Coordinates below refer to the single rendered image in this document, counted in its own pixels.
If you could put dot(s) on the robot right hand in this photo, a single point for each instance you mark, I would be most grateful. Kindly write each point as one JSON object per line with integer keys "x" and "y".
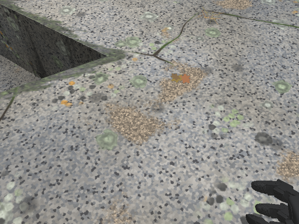
{"x": 286, "y": 214}

